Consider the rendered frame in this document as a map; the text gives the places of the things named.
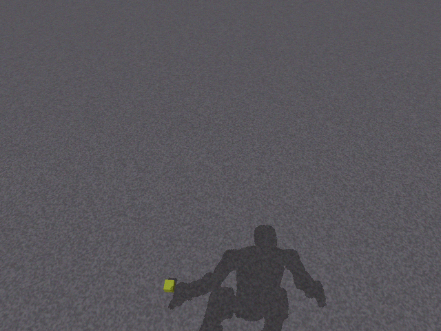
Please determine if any cube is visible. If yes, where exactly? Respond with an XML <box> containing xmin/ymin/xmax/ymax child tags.
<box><xmin>163</xmin><ymin>279</ymin><xmax>176</xmax><ymax>292</ymax></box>

